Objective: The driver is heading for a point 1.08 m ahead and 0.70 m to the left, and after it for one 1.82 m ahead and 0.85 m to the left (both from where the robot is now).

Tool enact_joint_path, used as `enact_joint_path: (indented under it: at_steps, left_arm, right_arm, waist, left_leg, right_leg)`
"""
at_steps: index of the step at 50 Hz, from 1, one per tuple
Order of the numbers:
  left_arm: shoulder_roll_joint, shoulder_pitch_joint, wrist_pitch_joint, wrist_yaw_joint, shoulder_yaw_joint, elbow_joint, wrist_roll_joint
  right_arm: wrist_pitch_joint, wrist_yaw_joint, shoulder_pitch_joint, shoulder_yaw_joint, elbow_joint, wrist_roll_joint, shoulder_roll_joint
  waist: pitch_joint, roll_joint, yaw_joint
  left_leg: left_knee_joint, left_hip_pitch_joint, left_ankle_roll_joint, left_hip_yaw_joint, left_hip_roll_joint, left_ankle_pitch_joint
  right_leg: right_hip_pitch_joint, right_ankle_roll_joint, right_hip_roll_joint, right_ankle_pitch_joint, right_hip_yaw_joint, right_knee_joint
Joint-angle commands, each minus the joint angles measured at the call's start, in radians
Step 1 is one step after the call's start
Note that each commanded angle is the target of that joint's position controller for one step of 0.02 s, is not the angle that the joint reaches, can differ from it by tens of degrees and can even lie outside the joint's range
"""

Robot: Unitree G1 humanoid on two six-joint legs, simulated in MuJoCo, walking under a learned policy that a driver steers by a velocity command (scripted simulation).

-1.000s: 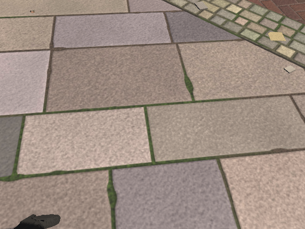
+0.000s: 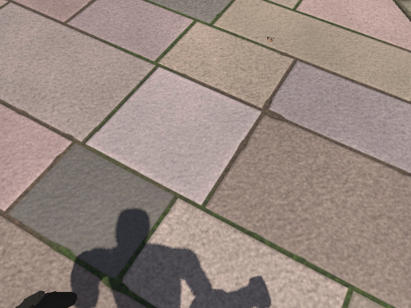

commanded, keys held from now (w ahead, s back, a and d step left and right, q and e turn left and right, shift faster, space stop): q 1.00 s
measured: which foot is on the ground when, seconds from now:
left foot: down 0.00-0.18, up 0.20-0.56, down 0.58-1.00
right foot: up 0.00-0.16, down 0.18-0.58, up 0.60-1.00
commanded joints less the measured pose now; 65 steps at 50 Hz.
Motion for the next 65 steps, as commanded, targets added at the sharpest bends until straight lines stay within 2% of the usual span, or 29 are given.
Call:
enact_joint_path:
  at_steps: [1,5,8,9,10,11,12,13,15,17,21,24,28,29,30,31,32,34,35,37,42,48,52,53,54,55,56,59,65]
  left_arm:
    - [0.063,0.055,0.008,-0.003,0.014,-0.034,-0.005]
    - [0.081,-0.005,0.008,-0.011,0.023,-0.061,-0.013]
    - [0.096,0.056,-0.010,-0.014,0.039,-0.053,-0.009]
    - [0.149,0.086,-0.013,-0.008,0.052,-0.057,0.006]
    - [0.213,0.064,0.001,0.001,0.063,-0.067,0.030]
    - [0.176,0.127,0.009,-0.002,0.063,-0.049,0.025]
    - [0.123,0.107,0.011,0.000,0.049,-0.064,0.014]
    - [0.088,0.076,0.017,0.002,0.041,-0.069,0.009]
    - [0.079,0.027,0.031,0.009,0.036,-0.076,-0.003]
    - [0.091,0.030,0.043,0.016,0.042,-0.069,0.006]
    - [0.125,0.044,0.055,0.020,0.060,-0.058,0.001]
    - [0.150,0.040,0.059,0.012,0.071,-0.050,-0.012]
    - [0.146,0.040,0.061,0.008,0.073,-0.027,-0.040]
    - [0.109,0.092,0.061,0.003,0.065,-0.004,-0.035]
    - [0.036,0.104,0.062,-0.005,0.042,-0.033,0.017]
    - [0.070,-0.006,0.055,0.007,0.052,-0.084,0.010]
    - [0.103,-0.036,0.056,0.015,0.064,-0.085,-0.010]
    - [0.110,0.008,0.060,0.027,0.076,-0.049,-0.009]
    - [0.112,0.026,0.062,0.030,0.078,-0.044,-0.001]
    - [0.094,0.046,0.057,0.022,0.076,-0.041,-0.008]
    - [0.059,0.000,0.050,0.011,0.060,-0.059,-0.014]
    - [0.068,0.006,0.033,-0.009,0.062,-0.067,-0.025]
    - [0.070,0.096,0.017,-0.023,0.068,-0.045,-0.022]
    - [0.101,0.132,0.016,-0.021,0.074,-0.038,-0.009]
    - [0.166,0.116,0.024,-0.016,0.081,-0.050,0.008]
    - [0.174,0.142,0.020,-0.020,0.086,-0.045,0.024]
    - [0.137,0.121,0.011,-0.017,0.075,-0.056,0.010]
    - [0.084,0.128,0.003,0.001,0.053,-0.037,-0.023]
    - [0.123,0.231,-0.005,0.003,0.059,-0.009,-0.026]
  right_arm:
    - [0.006,-0.023,-0.045,-0.048,-0.073,0.008,-0.166]
    - [0.024,-0.023,-0.034,-0.044,-0.067,0.007,-0.158]
    - [0.028,-0.026,-0.080,-0.035,-0.082,0.015,-0.134]
    - [0.025,-0.026,-0.049,-0.021,-0.092,0.003,-0.085]
    - [0.022,-0.027,0.068,-0.010,-0.089,-0.004,-0.044]
    - [0.016,-0.024,0.084,-0.028,-0.087,-0.006,-0.129]
    - [0.022,-0.023,0.070,-0.050,-0.066,0.006,-0.192]
    - [0.036,-0.026,0.046,-0.057,-0.051,0.013,-0.195]
    - [0.061,-0.028,0.020,-0.050,-0.057,0.017,-0.152]
    - [0.065,-0.024,-0.006,-0.035,-0.074,0.020,-0.099]
    - [0.059,-0.011,-0.063,-0.020,-0.107,0.012,-0.072]
    - [0.062,0.004,-0.061,-0.025,-0.112,0.011,-0.087]
    - [0.065,0.019,0.019,-0.043,-0.083,0.008,-0.098]
    - [0.063,0.011,0.052,-0.056,-0.076,0.005,-0.132]
    - [0.059,-0.009,0.073,-0.082,-0.096,0.000,-0.251]
    - [0.037,0.000,0.065,-0.079,-0.118,-0.036,-0.275]
    - [0.017,0.004,0.039,-0.069,-0.111,-0.042,-0.235]
    - [0.005,-0.005,-0.054,-0.050,-0.109,-0.009,-0.170]
    - [0.008,-0.010,-0.079,-0.041,-0.111,0.002,-0.156]
    - [0.012,-0.021,-0.072,-0.032,-0.111,-0.005,-0.139]
    - [0.021,-0.032,-0.043,-0.042,-0.101,-0.001,-0.162]
    - [0.035,-0.017,-0.070,-0.050,-0.109,0.002,-0.178]
    - [0.045,-0.019,-0.124,-0.045,-0.117,0.024,-0.161]
    - [0.044,-0.023,-0.091,-0.033,-0.113,0.018,-0.123]
    - [0.040,-0.021,-0.031,-0.013,-0.112,0.002,-0.058]
    - [0.027,-0.026,-0.057,-0.035,-0.124,0.001,-0.130]
    - [0.018,-0.026,-0.058,-0.050,-0.110,-0.002,-0.178]
    - [0.008,-0.015,-0.046,-0.037,-0.067,-0.007,-0.121]
    - [-0.046,0.008,-0.165,0.003,-0.085,0.002,-0.034]
  waist:
    - [-0.221,0.112,0.042]
    - [-0.199,0.151,0.022]
    - [-0.182,0.178,0.074]
    - [-0.228,0.093,0.058]
    - [-0.232,-0.168,-0.016]
    - [-0.268,-0.250,0.014]
    - [-0.237,-0.152,0.027]
    - [-0.203,-0.095,0.025]
    - [-0.152,-0.092,0.018]
    - [-0.139,-0.129,0.027]
    - [-0.189,-0.160,0.060]
    - [-0.194,-0.175,0.063]
    - [-0.179,-0.141,0.015]
    - [-0.165,-0.040,0.012]
    - [-0.158,0.296,0.043]
    - [-0.173,0.309,-0.019]
    - [-0.156,0.215,-0.020]
    - [-0.132,0.150,0.030]
    - [-0.133,0.163,0.042]
    - [-0.166,0.169,0.051]
    - [-0.164,0.168,0.022]
    - [-0.161,0.185,0.013]
    - [-0.182,0.176,0.069]
    - [-0.222,0.114,0.065]
    - [-0.220,-0.138,0.013]
    - [-0.146,-0.237,0.043]
    - [-0.103,-0.160,0.044]
    - [-0.043,-0.131,0.048]
    - [-0.035,-0.136,0.115]
  left_leg:
    - [-0.040,0.050,0.148,-0.179,0.214,0.497]
    - [0.018,0.097,0.124,-0.291,0.218,0.348]
    - [0.109,0.103,0.064,-0.346,0.169,0.233]
    - [0.231,0.027,0.016,-0.294,0.114,0.040]
    - [0.433,-0.186,-0.055,-0.128,-0.036,-0.451]
    - [0.652,-0.284,-0.109,-0.070,-0.011,-0.567]
    - [0.775,-0.305,-0.133,-0.078,0.033,-0.493]
    - [0.818,-0.317,-0.151,-0.058,0.054,-0.422]
    - [0.812,-0.305,-0.173,-0.026,0.082,-0.334]
    - [0.716,-0.263,-0.179,0.036,0.086,-0.284]
    - [0.505,-0.177,-0.170,0.073,0.131,-0.253]
    - [0.369,-0.087,-0.145,0.107,0.137,-0.222]
    - [0.069,0.102,-0.060,0.158,0.095,-0.053]
    - [-0.025,0.211,-0.017,0.073,0.124,0.060]
    - [-0.067,0.352,0.097,-0.306,0.395,0.392]
    - [-0.098,0.237,0.271,-0.452,0.499,0.409]
    - [-0.119,0.209,0.252,-0.383,0.446,0.298]
    - [-0.103,0.191,0.144,-0.269,0.344,0.193]
    - [-0.098,0.173,0.133,-0.245,0.323,0.238]
    - [-0.089,0.170,0.138,-0.227,0.298,0.297]
    - [-0.066,0.214,0.141,-0.280,0.279,0.230]
    - [-0.034,0.159,0.150,-0.408,0.269,0.227]
    - [0.038,0.135,0.087,-0.425,0.211,0.233]
    - [0.096,0.047,0.034,-0.372,0.162,0.012]
    - [0.287,-0.135,-0.034,-0.186,0.012,-0.351]
    - [0.469,-0.288,-0.072,-0.108,-0.026,-0.479]
    - [0.594,-0.327,-0.088,-0.118,0.034,-0.403]
    - [0.643,-0.404,-0.127,-0.086,0.065,-0.235]
    - [0.361,-0.283,-0.138,0.077,0.128,-0.116]
  right_leg:
    - [0.170,0.012,0.052,0.120,-0.022,-0.116]
    - [0.201,-0.005,0.087,0.070,0.007,-0.265]
    - [0.351,-0.055,0.071,0.225,0.004,-0.524]
    - [0.501,-0.114,-0.086,0.413,0.113,-0.535]
    - [0.655,-0.278,-0.306,0.739,0.346,-0.527]
    - [0.669,-0.402,-0.413,0.737,0.522,-0.558]
    - [0.641,-0.389,-0.365,0.663,0.421,-0.546]
    - [0.605,-0.338,-0.291,0.583,0.296,-0.537]
    - [0.527,-0.294,-0.221,0.469,0.168,-0.566]
    - [0.499,-0.290,-0.176,0.441,0.071,-0.598]
    - [0.542,-0.314,-0.220,0.457,0.010,-0.601]
    - [0.528,-0.308,-0.245,0.406,-0.018,-0.599]
    - [0.456,-0.218,-0.229,0.246,-0.083,-0.491]
    - [0.350,-0.141,-0.182,0.116,-0.150,-0.371]
    - [0.076,-0.029,-0.042,-0.288,-0.257,-0.038]
    - [-0.024,-0.011,0.048,-0.413,-0.100,0.155]
    - [-0.033,-0.023,0.026,-0.346,-0.042,0.229]
    - [-0.029,-0.032,0.006,-0.186,-0.019,0.213]
    - [-0.006,-0.023,0.014,-0.138,-0.022,0.220]
    - [0.040,-0.010,0.039,-0.083,-0.027,0.232]
    - [0.074,0.005,0.063,-0.064,-0.012,-0.019]
    - [0.221,-0.015,0.098,-0.119,0.003,-0.220]
    - [0.407,-0.055,0.094,0.076,-0.021,-0.533]
    - [0.545,-0.094,-0.004,0.152,0.043,-0.582]
    - [0.646,-0.201,-0.200,0.143,0.276,-0.632]
    - [0.576,-0.348,-0.313,-0.017,0.485,-0.696]
    - [0.551,-0.361,-0.307,-0.215,0.468,-0.719]
    - [0.594,-0.275,-0.196,-0.294,0.331,-0.743]
    - [0.565,-0.276,-0.145,-0.080,0.160,-0.773]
